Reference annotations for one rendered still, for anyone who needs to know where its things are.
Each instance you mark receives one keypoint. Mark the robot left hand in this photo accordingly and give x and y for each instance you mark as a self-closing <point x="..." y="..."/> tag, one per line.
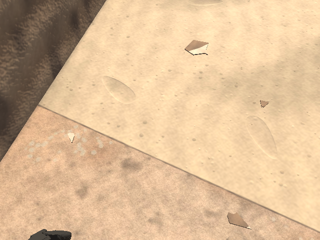
<point x="51" y="235"/>

